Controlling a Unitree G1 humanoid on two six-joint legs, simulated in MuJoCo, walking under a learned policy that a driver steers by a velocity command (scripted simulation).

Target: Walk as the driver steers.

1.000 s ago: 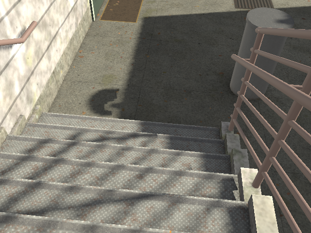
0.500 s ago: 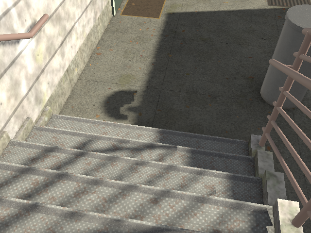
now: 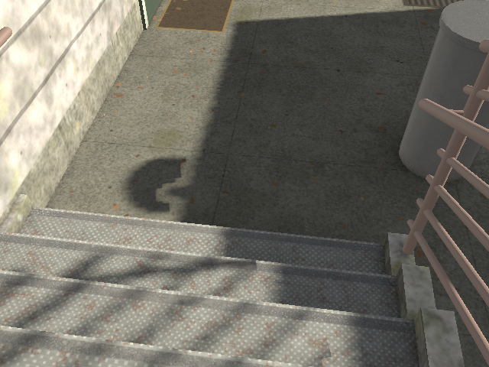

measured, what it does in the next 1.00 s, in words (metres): goes down: left foot 0.17 m lower, then right foot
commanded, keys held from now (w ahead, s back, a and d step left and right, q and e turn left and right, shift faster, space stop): w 0.04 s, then no key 0.04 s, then q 0.48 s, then no key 0.28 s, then e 0.16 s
